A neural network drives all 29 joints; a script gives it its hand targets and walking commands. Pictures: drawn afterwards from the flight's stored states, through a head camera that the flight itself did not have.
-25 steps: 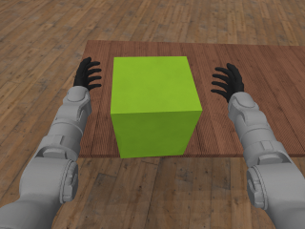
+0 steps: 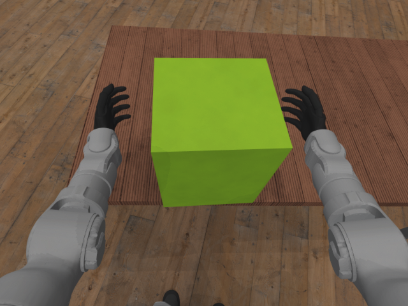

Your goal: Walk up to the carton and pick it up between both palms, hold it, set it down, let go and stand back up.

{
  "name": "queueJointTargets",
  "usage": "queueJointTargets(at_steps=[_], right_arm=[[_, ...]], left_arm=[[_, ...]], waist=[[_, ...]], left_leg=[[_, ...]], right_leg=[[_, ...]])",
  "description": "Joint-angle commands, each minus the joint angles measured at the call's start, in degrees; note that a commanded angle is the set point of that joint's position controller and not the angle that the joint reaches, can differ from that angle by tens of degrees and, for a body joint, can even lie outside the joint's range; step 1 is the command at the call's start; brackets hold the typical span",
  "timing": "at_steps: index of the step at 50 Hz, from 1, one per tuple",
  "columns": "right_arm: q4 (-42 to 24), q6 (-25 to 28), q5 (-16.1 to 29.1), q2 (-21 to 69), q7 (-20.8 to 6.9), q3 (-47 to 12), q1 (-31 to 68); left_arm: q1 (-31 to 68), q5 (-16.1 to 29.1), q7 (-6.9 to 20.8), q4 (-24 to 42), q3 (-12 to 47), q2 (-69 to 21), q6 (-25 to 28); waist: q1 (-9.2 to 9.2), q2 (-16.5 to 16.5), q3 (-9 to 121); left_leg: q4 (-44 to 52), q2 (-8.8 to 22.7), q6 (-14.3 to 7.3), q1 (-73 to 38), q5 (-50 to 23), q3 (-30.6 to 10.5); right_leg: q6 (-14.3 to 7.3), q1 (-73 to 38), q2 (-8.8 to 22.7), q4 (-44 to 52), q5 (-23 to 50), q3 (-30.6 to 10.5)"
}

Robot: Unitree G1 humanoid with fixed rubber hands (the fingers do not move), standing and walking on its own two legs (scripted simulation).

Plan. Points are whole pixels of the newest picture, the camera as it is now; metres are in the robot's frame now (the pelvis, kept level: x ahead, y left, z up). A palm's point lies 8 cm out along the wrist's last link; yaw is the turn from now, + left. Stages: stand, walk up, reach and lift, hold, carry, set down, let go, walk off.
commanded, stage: reach and lift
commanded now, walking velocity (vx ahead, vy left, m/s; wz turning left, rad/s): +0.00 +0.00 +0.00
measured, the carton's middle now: (210, 139) +0.44 +0.01 +0.02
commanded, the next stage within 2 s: none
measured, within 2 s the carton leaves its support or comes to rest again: leaves its support in 1.82 s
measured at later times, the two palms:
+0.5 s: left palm (137, 131) +0.42 +0.16 +0.06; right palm (295, 137) +0.43 -0.15 +0.07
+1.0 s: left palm (136, 132) +0.42 +0.16 +0.05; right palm (292, 138) +0.43 -0.14 +0.06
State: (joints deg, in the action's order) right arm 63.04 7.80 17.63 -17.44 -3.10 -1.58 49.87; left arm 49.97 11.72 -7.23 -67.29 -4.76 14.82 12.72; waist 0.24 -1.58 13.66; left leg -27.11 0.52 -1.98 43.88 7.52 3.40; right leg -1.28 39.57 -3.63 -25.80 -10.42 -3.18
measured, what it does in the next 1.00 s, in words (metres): stands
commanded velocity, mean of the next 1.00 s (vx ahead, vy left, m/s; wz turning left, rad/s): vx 0.00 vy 0.00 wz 0.00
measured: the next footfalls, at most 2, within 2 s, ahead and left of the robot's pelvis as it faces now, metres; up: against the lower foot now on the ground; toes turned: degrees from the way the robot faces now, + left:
none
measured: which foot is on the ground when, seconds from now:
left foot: down 0.00-1.00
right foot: down 0.00-1.00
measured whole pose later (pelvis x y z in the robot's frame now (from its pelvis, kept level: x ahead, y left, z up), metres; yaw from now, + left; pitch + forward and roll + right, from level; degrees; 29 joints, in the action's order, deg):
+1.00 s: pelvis +0.00 -0.01 +0.00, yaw +0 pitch +19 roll -1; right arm 60.3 11.3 -0.4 -2.2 3.5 12.4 46.8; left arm 46.9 -2.0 -7.2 -66.1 -13.1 6.2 16.2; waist 0.2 0.5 11.1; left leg -26.7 1.3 -1.3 38.4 7.8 3.4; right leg -1.3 34.4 -4.3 -25.8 -10.6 -3.1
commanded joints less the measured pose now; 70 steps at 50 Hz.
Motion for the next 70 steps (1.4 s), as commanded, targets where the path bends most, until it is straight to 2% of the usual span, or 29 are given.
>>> queueJointTargets(at_steps=[1, 4, 7, 8, 11, 15, 18, 20, 21, 26, 28, 29, 30, 36, 38, 41, 42, 45, 48, 50, 53, 56, 57, 60, 61, 65, 68, 69, 70], right_arm=[[-14.23, 6.83, -0.1, 0.44, -0.53, -3.74, 19.18], [-13.22, 6.18, -3.72, 2.03, -0.65, -0.97, 20.77], [-11.81, 5.79, -6.54, 4.23, 0.37, -0.35, 19.28], [-12.87, 5.54, -7.47, 7.47, 1.14, -0.52, 20.04], [-14.45, 5.72, -11.9, 10.36, 3.42, 1.62, 19.63], [-16.76, 5.56, -18.24, 22.14, 3.97, 4.29, 25.22], [-14.48, 5.21, -23.38, 40.26, -0.3, 2.95, 29.18], [-15.23, 5.52, -27.19, 48.96, -2.06, 2.7, 29.18], [-14.02, 5.35, -28.25, 49.73, -2.3, 3.29, 27.65], [-14.32, 5.94, -29.73, 50.99, -3.59, 2.59, 29.0], [-11.33, 5.54, -30.68, 50.24, -3.75, 5.34, 26.89], [-11.59, 5.4, -30.81, 49.88, -4.14, 5.57, 28.46], [-11.83, 5.7, -30.8, 49.78, -4.2, 4.91, 28.3], [-10.1, 6.06, -30.42, 50.36, -4.47, 4.99, 28.02], [-8.89, 5.23, -30.53, 50.73, -3.96, 4.47, 27.65], [-8.56, 5.08, -31.06, 49.88, -4.01, 5.93, 27.27], [-6.64, 4.46, -31.13, 50.38, -3.93, 5.82, 26.49], [-10.01, 6.2, -29.93, 51.18, -3.93, 3.73, 27.28], [-9.83, 6.36, -30.53, 52.37, -3.38, 3.41, 27.65], [-11.09, 7.42, -29.68, 52.98, -3.59, 1.81, 28.74], [-7.93, 6.21, -31.64, 51.41, -2.85, 3.51, 26.92], [-7.61, 6.5, -30.05, 52.43, -3.13, 3.19, 27.53], [-6.32, 6.05, -30.32, 52.92, -3.13, 2.23, 26.67], [-6.24, 5.66, -30.79, 53.43, -2.75, 2.29, 24.5], [-6.68, 5.93, -30.8, 54.15, -2.97, 2.07, 26.0], [-7.43, 6.83, -28.92, 55.04, -2.82, 0.85, 28.26], [-4.49, 5.59, -30.13, 54.35, -2.72, 2.04, 26.27], [-5.2, 6.21, -29.81, 54.33, -3.1, 2.06, 26.69], [-4.45, 6.56, -29.05, 53.89, -3.31, 1.4, 26.51]], left_arm=[[19.35, -3.02, 0.52, 25.79, 8.44, -10.41, 2.32], [20.65, -7.23, 1.64, 21.13, 3.59, -10.73, 1.63], [19.22, -12.25, 2.19, 19.86, -2.4, -9.36, 1.35], [19.84, -13.32, 2.61, 17.6, -5.08, -9.12, 1.89], [19.59, -16.95, 2.8, 16.19, -9.97, -7.55, 3.39], [24.62, -19.38, 4.52, 12.14, -12.3, -15.02, 4.98], [30.84, -22.42, 8.57, 8.6, -9.14, -30.86, 5.04], [30.91, -22.96, 9.99, 7.88, -5.24, -38.12, 5.81], [32.77, -22.01, 10.23, 8.74, -2.73, -39.15, 5.95], [36.11, -20.02, 9.29, 9.76, 2.05, -45.21, 7.15], [32.83, -21.97, 9.21, 6.72, -1.18, -44.11, 6.66], [34.74, -22.15, 9.0, 7.56, -1.83, -43.46, 6.75], [34.34, -21.27, 8.89, 6.86, -0.15, -43.22, 7.29], [36.47, -20.75, 7.98, 9.04, 1.35, -44.13, 8.17], [34.11, -21.0, 8.45, 5.88, -1.4, -42.78, 7.55], [34.61, -22.24, 8.52, 7.25, -2.18, -42.05, 6.98], [32.71, -22.66, 8.8, 4.17, -3.07, -41.85, 6.63], [31.61, -21.88, 8.3, 7.7, -0.35, -44.36, 7.72], [34.05, -21.39, 8.92, 6.83, 0.11, -44.04, 7.98], [32.33, -20.81, 8.21, 7.75, 1.73, -46.97, 8.59], [31.71, -22.41, 9.32, 3.44, -1.69, -43.4, 7.85], [34.3, -21.09, 9.22, 5.99, 0.77, -44.81, 8.55], [31.31, -21.79, 9.39, 4.2, -0.89, -44.87, 7.91], [29.9, -21.64, 9.6, 1.78, -0.91, -44.94, 7.57], [34.16, -21.04, 9.34, 5.77, 0.47, -45.35, 8.6], [34.28, -20.86, 8.79, 5.32, 1.6, -46.5, 8.78], [35.75, -20.7, 9.22, 2.9, 0.37, -45.25, 8.53], [33.83, -20.85, 8.94, 3.6, -0.1, -45.99, 8.39], [34.32, -19.94, 8.5, 5.38, 2.11, -47.55, 8.57]], waist=[[5.37, 13.33, 54.07], [6.42, 10.29, 50.97], [7.24, 8.51, 46.17], [8.15, 4.62, 44.23], [8.16, -0.37, 45.9], [8.23, -3.42, 40.57], [9.22, -2.49, 35.86], [7.66, -3.67, 36.25], [6.16, -1.36, 33.39], [4.7, 2.33, 37.01], [5.26, 1.72, 34.29], [6.13, 1.79, 36.47], [5.15, 2.02, 36.44], [5.33, 3.79, 39.01], [5.74, 0.63, 34.97], [5.09, 2.47, 35.04], [5.16, 0.05, 32.77], [6.05, 1.66, 38.33], [4.65, 0.98, 38.01], [5.62, 0.94, 39.67], [5.17, -1.25, 34.84], [4.53, 2.64, 37.25], [6.02, 0.67, 32.88], [4.74, -0.99, 32.65], [5.7, 0.64, 36.24], [5.7, 2.22, 39.17], [5.14, 0.02, 33.17], [5.87, 0.54, 34.58], [4.73, 0.74, 36.61]], left_leg=[[-11.31, 4.83, 9.09, -58.45, -53.31, -4.75], [-9.3, 3.84, 7.76, -51.82, -46.5, -4.21], [-7.03, 2.71, 6.74, -46.82, -42.66, -2.85], [-6.25, 2.08, 5.51, -42.34, -37.89, -2.07], [-3.39, 1.07, 3.44, -32.76, -30.95, -0.28], [0.05, 0.85, 1.34, -25.76, -19.26, 0.43], [2.94, 0.15, 0.21, -25.1, -10.83, 1.32], [3.81, 0.74, 0.48, -24.92, -7.73, 0.5], [4.63, 0.83, 0.38, -26.84, -6.37, 0.6], [2.33, 1.69, 2.54, -32.12, -10.09, -0.61], [1.31, 1.79, 2.78, -33.13, -12.88, -0.1], [2.0, 1.83, 2.59, -32.49, -10.17, -0.4], [2.26, 1.93, 2.81, -34.05, -8.81, -0.29], [0.91, 2.05, 3.61, -34.73, -12.23, -0.23], [0.36, 1.81, 3.18, -32.74, -10.6, -0.46], [1.23, 1.83, 3.05, -32.75, -9.57, -0.07], [1.38, 1.74, 2.4, -30.96, -7.04, 0.21], [0.4, 1.77, 3.0, -33.08, -14.07, 0.11], [-0.18, 1.65, 2.84, -32.19, -13.87, -0.23], [-1.12, 2.01, 3.4, -32.91, -15.5, -0.51], [0.57, 1.2, 2.64, -30.28, -10.92, 0.69], [0.1, 1.55, 2.93, -30.75, -11.09, 0.27], [0.47, 1.31, 2.74, -29.73, -10.56, 0.1], [1.0, 1.87, 2.58, -30.8, -11.63, 0.04], [0.51, 1.54, 2.9, -29.15, -12.28, 0.52], [-1.21, 1.47, 3.12, -30.62, -14.27, 0.0], [0.96, 1.48, 2.21, -28.13, -7.83, 0.2], [0.43, 1.77, 2.92, -29.41, -10.7, 0.07], [0.2, 2.55, 3.47, -32.83, -13.53, -0.96]], right_leg=[[-0.38, 0.87, -1.49, 2.62, 19.96, 6.95], [0.74, -3.36, -0.77, 3.09, 21.59, 5.95], [2.25, -10.71, 0.17, 1.65, 30.4, 4.78], [3.13, -15.66, 0.77, 0.81, 33.02, 3.54], [5.37, -27.15, 2.41, -2.01, 42.9, 1.93], [6.42, -32.75, 3.78, -3.25, 37.17, 1.3], [5.87, -31.32, 4.53, -1.48, 26.75, 1.77], [5.59, -31.66, 4.83, -0.97, 22.96, 2.54], [5.42, -30.29, 4.94, -0.67, 20.29, 3.02], [2.95, -24.81, 3.11, 0.35, 14.7, 5.48], [2.87, -25.33, 3.15, 0.26, 16.53, 5.28], [3.15, -25.83, 3.43, 0.83, 13.24, 5.3], [2.62, -24.37, 2.97, 1.48, 10.69, 5.58], [1.9, -23.44, 2.79, 0.92, 12.34, 5.67], [2.16, -25.25, 3.08, 0.55, 13.01, 5.18], [2.0, -25.4, 3.15, 1.03, 12.25, 4.84], [2.03, -25.93, 3.76, 1.5, 9.37, 4.52], [2.25, -25.71, 3.03, 0.26, 17.15, 4.91], [2.55, -27.74, 3.48, -0.4, 19.57, 4.82], [2.5, -26.27, 2.85, -0.67, 19.05, 5.11], [2.73, -28.87, 3.53, 0.02, 17.8, 4.37], [2.7, -26.93, 3.51, -0.63, 16.31, 4.77], [2.52, -28.38, 3.77, 0.24, 16.25, 4.54], [2.69, -27.14, 3.82, 0.44, 17.38, 4.36], [2.78, -28.32, 3.67, -0.08, 18.28, 3.75], [2.47, -26.26, 3.59, -0.87, 18.69, 4.04], [2.64, -26.21, 3.77, 0.7, 12.41, 3.62], [2.41, -25.47, 3.49, 0.1, 14.47, 3.87], [1.98, -23.93, 2.79, 0.39, 13.71, 4.85]])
